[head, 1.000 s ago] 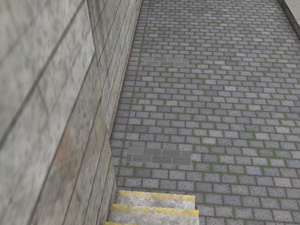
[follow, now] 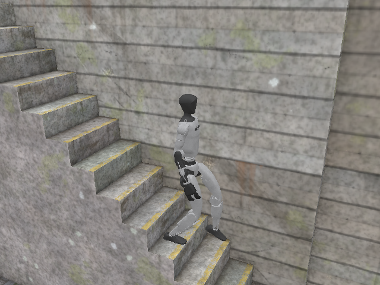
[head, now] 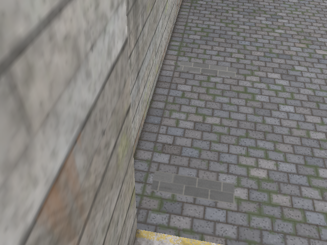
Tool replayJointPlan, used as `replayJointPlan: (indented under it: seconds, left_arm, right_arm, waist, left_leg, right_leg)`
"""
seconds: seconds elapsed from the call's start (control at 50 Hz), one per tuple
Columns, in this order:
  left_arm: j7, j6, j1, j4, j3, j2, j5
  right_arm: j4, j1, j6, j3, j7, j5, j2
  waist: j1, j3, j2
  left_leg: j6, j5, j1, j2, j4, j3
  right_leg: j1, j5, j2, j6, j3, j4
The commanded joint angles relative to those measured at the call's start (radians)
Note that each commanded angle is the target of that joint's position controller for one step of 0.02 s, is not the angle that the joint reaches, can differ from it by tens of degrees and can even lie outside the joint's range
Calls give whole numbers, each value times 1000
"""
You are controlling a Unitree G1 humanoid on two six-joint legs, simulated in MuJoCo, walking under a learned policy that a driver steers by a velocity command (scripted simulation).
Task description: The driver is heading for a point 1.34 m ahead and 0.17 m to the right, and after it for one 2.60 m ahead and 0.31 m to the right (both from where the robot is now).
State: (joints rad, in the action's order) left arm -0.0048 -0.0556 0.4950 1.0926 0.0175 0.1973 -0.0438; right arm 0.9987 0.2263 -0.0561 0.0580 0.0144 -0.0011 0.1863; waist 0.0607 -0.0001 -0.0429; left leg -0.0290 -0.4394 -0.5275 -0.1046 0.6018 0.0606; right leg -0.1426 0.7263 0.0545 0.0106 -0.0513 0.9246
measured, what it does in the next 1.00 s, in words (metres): goes down: left foot 0.20 m lower, then right foot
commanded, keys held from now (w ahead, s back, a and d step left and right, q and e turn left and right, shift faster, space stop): w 1.00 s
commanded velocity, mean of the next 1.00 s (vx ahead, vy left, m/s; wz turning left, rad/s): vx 0.22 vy -0.12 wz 0.00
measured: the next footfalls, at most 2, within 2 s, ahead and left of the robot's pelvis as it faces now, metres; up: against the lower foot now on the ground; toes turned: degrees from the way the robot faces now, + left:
left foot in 0.10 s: +0.17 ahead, +0.16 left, -0.20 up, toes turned +4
right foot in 0.58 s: +0.16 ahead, -0.20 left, -0.21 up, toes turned +2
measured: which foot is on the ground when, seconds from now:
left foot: up 0.00-0.08, down 0.10-0.60, up 0.62-0.94, down 0.96-1.00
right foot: down 0.00-0.10, up 0.12-0.56, down 0.58-1.00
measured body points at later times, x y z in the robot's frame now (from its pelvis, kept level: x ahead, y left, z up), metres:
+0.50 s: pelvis +0.13 -0.03 -0.16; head +0.13 +0.06 +0.28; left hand +0.25 +0.21 -0.34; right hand +0.08 -0.27 -0.26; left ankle +0.13 +0.15 -0.87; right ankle +0.15 -0.21 -0.77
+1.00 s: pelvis +0.20 -0.11 -0.17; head +0.20 -0.09 +0.28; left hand +0.19 +0.13 -0.34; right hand +0.25 -0.38 -0.30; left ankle +0.18 -0.03 -0.87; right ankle +0.12 -0.20 -0.87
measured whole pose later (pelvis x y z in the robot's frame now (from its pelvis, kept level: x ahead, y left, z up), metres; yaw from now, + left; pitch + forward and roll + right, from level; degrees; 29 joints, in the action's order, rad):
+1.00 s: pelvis +0.20 -0.11 -0.17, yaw -2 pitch -1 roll -2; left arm -0.02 -0.01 0.39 0.99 -0.01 0.22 -0.02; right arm 0.97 0.25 0.03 0.02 0.08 0.02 0.22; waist 0.02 0.01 0.01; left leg 0.05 0.50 -0.37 0.01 0.93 -0.03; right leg -0.23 0.55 0.13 0.07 0.03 0.81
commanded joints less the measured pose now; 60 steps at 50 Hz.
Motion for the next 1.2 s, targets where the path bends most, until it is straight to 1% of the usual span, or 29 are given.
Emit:
replayJointPlan:
  seconds: [0.02, 0.04, 0.08, 0.1, 0.12, 0.14, 0.16, 0.18, 0.2, 0.22, 0.24, 0.32, 0.34, 0.4, 0.44, 0.5, 0.54, 0.56, 0.58, 0.6, 0.62, 0.64, 0.68, 0.72, 0.8, 0.96, 1.02, 1.08, 1.2]
  left_arm:
    - [-18, 21, -73, -51, 34, 155, -21]
    - [-15, 43, -137, -68, 35, 135, -30]
    - [6, 52, -215, -86, 31, 96, -34]
    - [20, 49, -257, -105, 44, 74, 16]
    - [4, 99, 88, -27, 34, -3, 54]
    - [-7, 121, 128, -15, 33, 20, 12]
    - [-8, 153, 69, -18, 27, 25, -27]
    - [1, 170, 55, -22, 19, 4, -24]
    - [12, 180, -25, -55, 18, 31, -29]
    - [5, 198, -174, -148, 6, 17, -39]
    - [0, 208, -236, -164, 13, 65, -22]
    - [15, 231, -268, -173, -3, 26, 25]
    - [3, 235, -295, -173, 5, 33, 26]
    - [-12, 236, -413, -227, 11, 48, 2]
    - [6, 231, -463, -264, 8, 55, -14]
    - [22, 198, -329, -211, -8, 65, -26]
    - [30, 184, -245, -189, -27, 34, -18]
    - [43, 155, -259, -220, -34, 19, 22]
    - [55, 128, -206, -202, -32, 16, 24]
    - [46, 92, -129, -171, -23, 58, 43]
    - [34, 93, -12, -121, -8, 141, 71]
    - [30, 75, 76, -128, 28, 226, 69]
    - [14, 76, -97, -176, 12, 160, 5]
    - [0, 76, -170, -188, 6, 131, -34]
    - [6, 46, -148, -181, -24, 67, 18]
    - [-22, 23, -140, -163, -17, 126, 14]
    - [-39, 57, -164, -189, 1, 136, 39]
    - [-14, 75, -223, -209, 5, 114, 20]
    - [13, 100, -199, -151, 2, 55, -22]
  right_arm:
    - [-2, 57, -18, 14, -7, -28, 114]
    - [37, 271, -11, 31, 26, -39, 143]
    - [103, 562, 8, 71, 43, -13, 235]
    - [120, 576, -3, 61, 38, -31, 253]
    - [96, 571, -21, 50, 11, 70, 301]
    - [106, 652, -28, 51, 4, -1, 315]
    - [66, 552, -19, 24, 15, -55, 253]
    - [26, 440, -17, 3, 24, -67, 235]
    - [5, 420, -16, -16, 30, -63, 212]
    - [-16, 311, -10, -7, 67, -73, 246]
    - [-42, 249, -6, -35, 70, -56, 204]
    - [-44, 288, -20, -84, 65, -27, 154]
    - [-53, 309, -27, -73, 65, -24, 204]
    - [-88, 272, -17, -72, 62, -28, 161]
    - [-101, 271, -18, -56, 76, -22, 193]
    - [-93, 227, -30, -43, 40, 6, 196]
    - [-109, 134, -4, -39, 32, -2, 189]
    - [-103, 185, 36, -14, 35, 19, 248]
    - [-79, 213, 68, 9, 40, 13, 263]
    - [-67, 284, 80, 17, 43, 33, 204]
    - [-131, 270, 87, -13, 40, 16, 117]
    - [-175, 143, 81, -17, 52, 0, 140]
    - [-139, 55, 84, 4, 46, -13, 173]
    - [-39, 184, 99, 6, 35, -2, 129]
    - [-52, 60, 141, 5, 48, 20, 129]
    - [-55, 95, 81, -10, 72, 21, 151]
    - [-8, 261, 52, 10, 75, -7, 238]
    - [-45, 123, 35, -31, 64, -15, 142]
    - [-47, 85, 24, -31, 43, -26, 168]
  waist:
    - [-17, -181, 135]
    - [-74, -103, 191]
    - [-227, -6, 82]
    - [-211, -63, -64]
    - [-50, -71, -87]
    - [-47, -20, -225]
    - [-18, -52, -142]
    - [27, -46, -179]
    - [18, -17, -138]
    - [-4, -7, -228]
    - [-3, -41, -159]
    - [-1, -86, -167]
    - [-29, -58, -238]
    - [-66, -77, -369]
    - [-87, -88, -317]
    - [-57, -54, -238]
    - [-32, -47, -237]
    - [-60, -57, -247]
    - [-39, -79, -158]
    - [-37, -90, 132]
    - [-44, -58, 430]
    - [73, -21, 451]
    - [-15, -104, 277]
    - [-116, -51, 199]
    - [-103, -36, 183]
    - [-89, -32, 161]
    - [-140, -38, -114]
    - [-77, -57, -123]
    - [-11, -41, -29]
  left_leg:
    - [-1, -179, 201, -59, -251, 51]
    - [-13, -232, 376, -67, -232, 23]
    - [-21, -179, 579, -52, -235, -93]
    - [22, -264, 555, -135, -375, 19]
    - [-75, -1100, 871, -304, 32, 130]
    - [-56, -1152, 862, -377, 136, 199]
    - [-26, -776, 658, -371, 51, 267]
    - [21, -550, 516, -386, 16, 308]
    - [49, -316, 430, -346, 1, 249]
    - [170, -21, 271, -438, -115, 363]
    - [171, 159, 154, -386, -147, 307]
    - [100, 331, 92, -232, -107, 98]
    - [101, 275, 124, -244, -92, 103]
    - [131, 344, 124, -210, -154, 26]
    - [167, 363, 153, -242, -139, 48]
    - [180, 339, 93, -233, -63, -6]
    - [133, 357, 14, -192, -12, -92]
    - [144, 474, 115, -149, 2, -112]
    - [136, 491, 60, -119, 154, -106]
    - [102, 744, -134, -70, 467, -102]
    - [84, 1159, -406, 28, 615, -129]
    - [75, 1124, -392, 17, 656, -9]
    - [49, 922, -324, 9, 646, 9]
    - [52, 743, -83, 22, 662, -46]
    - [69, 597, -38, 70, 608, -86]
    - [48, 800, 149, 52, 289, -10]
    - [205, 148, 467, -128, -46, 313]
    - [330, 279, 345, -201, -108, 405]
    - [245, 379, 127, -105, -74, 183]
  right_leg:
    - [-147, -343, -178, 182, 222, -122]
    - [-180, -362, -123, 167, 193, 69]
    - [-177, -465, -20, 100, 102, 531]
    - [-291, -91, 96, 44, 132, 845]
    - [-657, 342, 206, 41, 141, 1047]
    - [-794, 286, 159, 41, 236, 1054]
    - [-758, 66, 150, 33, 276, 1098]
    - [-744, -52, 128, 26, 277, 1139]
    - [-737, -232, 117, 15, 319, 1052]
    - [-707, -367, 92, -21, 358, 984]
    - [-667, -446, 81, -39, 357, 950]
    - [-574, -602, 86, -78, 320, 489]
    - [-551, -624, 97, -84, 301, 563]
    - [-525, -624, 84, -99, 209, 509]
    - [-509, -611, 67, -95, 182, 496]
    - [-293, -549, 9, -69, 92, 308]
    - [-59, -383, -13, -48, 38, 5]
    - [-68, -95, 17, -36, 13, -307]
    - [47, -205, 15, -24, 33, -450]
    - [148, -643, -88, 1, 247, -421]
    - [270, -1246, -186, 103, 435, -314]
    - [173, -1075, -254, 153, 639, -475]
    - [14, -788, -262, 183, 592, -522]
    - [-159, -884, -212, 212, 379, -434]
    - [-181, -929, -167, 195, 304, -390]
    - [-115, -1086, -207, 191, 385, -292]
    - [-367, -614, 20, 11, 164, 68]
    - [-441, -199, 17, -4, 146, 129]
    - [-228, -415, 18, 4, 39, 185]
Keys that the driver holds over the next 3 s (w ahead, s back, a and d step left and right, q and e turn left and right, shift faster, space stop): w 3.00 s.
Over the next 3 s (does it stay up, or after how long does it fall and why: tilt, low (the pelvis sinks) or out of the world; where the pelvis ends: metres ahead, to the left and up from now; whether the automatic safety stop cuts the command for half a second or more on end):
stays up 0.42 -0.16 -0.34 its command is cut before an obstacle after 0.1 s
